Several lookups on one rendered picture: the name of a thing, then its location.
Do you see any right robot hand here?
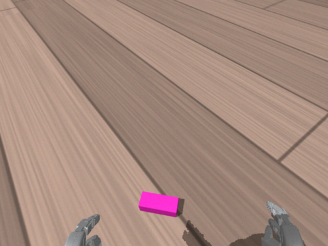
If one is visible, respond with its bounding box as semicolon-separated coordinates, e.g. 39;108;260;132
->
261;201;304;246

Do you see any left robot hand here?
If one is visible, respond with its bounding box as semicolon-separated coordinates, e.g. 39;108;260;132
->
64;214;102;246

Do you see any carton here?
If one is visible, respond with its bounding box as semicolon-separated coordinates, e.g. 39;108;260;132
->
138;191;179;217

